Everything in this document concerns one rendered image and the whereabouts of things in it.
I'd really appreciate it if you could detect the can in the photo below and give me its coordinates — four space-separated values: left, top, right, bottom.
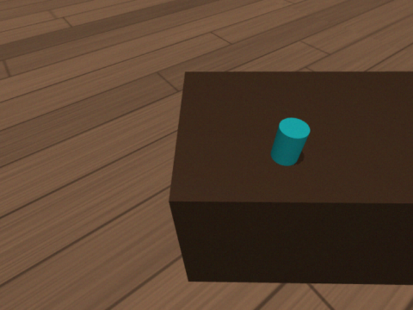
271 118 310 166

